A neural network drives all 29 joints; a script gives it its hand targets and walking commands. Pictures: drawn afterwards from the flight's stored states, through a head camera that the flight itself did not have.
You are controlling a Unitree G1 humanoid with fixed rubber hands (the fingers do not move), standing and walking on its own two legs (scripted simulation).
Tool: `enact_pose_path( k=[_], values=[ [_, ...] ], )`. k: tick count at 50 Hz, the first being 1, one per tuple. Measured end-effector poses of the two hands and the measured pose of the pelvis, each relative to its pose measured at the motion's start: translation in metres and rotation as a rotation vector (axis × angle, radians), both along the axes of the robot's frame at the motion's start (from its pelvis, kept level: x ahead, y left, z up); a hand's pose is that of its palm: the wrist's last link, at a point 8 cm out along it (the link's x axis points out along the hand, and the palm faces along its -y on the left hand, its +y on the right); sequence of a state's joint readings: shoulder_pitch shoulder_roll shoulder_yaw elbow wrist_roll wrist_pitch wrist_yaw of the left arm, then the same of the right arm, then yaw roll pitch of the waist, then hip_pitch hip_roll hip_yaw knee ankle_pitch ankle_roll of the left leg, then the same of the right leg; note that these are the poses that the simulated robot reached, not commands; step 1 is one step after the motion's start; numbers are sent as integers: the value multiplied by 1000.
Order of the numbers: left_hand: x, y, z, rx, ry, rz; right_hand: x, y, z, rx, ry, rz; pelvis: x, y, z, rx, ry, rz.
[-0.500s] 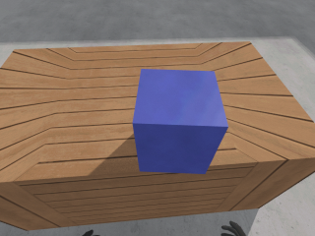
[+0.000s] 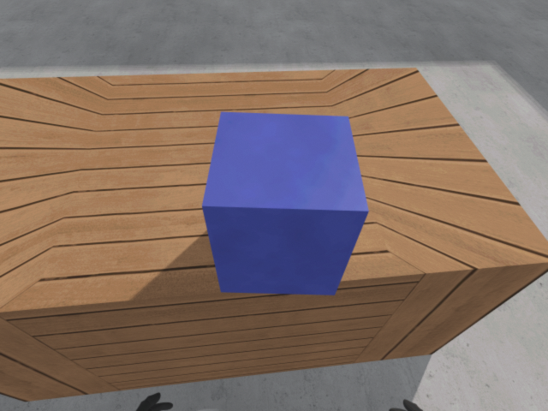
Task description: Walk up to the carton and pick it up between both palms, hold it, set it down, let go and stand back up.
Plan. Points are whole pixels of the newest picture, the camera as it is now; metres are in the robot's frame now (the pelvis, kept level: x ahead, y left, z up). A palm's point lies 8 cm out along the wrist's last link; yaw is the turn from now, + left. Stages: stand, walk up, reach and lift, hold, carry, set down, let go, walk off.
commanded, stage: walk up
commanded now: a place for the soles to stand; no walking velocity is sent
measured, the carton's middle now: (281, 209) +0.42 +0.01 +0.03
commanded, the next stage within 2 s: reach and lift in 0.84 s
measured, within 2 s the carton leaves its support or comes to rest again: neither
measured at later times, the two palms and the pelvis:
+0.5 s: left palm out of the picture +0.04 +0.20 -0.13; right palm out of the picture +0.09 -0.24 -0.12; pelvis -0.01 -0.03 +0.00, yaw +1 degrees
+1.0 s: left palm (138, 405) +0.14 +0.22 -0.12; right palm (419, 402) +0.16 -0.22 -0.12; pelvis -0.02 -0.02 -0.02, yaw +2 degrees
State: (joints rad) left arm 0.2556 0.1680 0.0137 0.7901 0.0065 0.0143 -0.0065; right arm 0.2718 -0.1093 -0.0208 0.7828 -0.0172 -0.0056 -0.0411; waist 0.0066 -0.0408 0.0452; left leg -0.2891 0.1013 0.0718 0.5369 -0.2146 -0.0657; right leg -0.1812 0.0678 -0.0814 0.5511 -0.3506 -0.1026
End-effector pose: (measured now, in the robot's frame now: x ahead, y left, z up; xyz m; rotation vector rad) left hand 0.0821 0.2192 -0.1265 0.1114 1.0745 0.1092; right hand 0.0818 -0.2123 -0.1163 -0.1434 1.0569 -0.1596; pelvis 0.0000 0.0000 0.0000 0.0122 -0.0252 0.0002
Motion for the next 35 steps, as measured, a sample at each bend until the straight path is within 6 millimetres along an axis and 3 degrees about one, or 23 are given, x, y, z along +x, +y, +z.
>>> enact_pose_path(
  k=[17, 24, 35],
  values=[
    [-28, -19, -1, 22, 35, 35, 5, -29, -4, -6, 15, 35, -12, -26, -1, -4, 10, 10],
    [-42, -18, -4, 23, 67, 51, 11, -29, -4, -3, 13, 60, -13, -31, -2, -4, 12, 17],
    [-47, -18, -6, 21, 80, 54, 17, -22, -4, -2, 13, 77, -14, -29, -2, -7, 14, 23]
  ],
)
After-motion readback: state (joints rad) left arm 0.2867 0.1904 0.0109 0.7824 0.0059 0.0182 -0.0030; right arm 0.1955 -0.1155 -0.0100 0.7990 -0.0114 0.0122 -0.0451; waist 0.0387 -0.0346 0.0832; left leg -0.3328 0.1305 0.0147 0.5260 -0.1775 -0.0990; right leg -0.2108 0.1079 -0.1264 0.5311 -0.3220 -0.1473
